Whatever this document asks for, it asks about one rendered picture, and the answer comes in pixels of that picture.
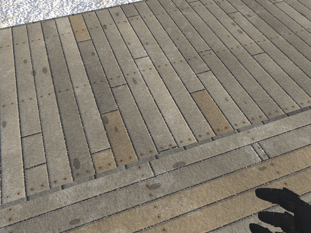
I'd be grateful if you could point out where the right robot hand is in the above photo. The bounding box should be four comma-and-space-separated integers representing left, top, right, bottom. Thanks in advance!
249, 187, 311, 233

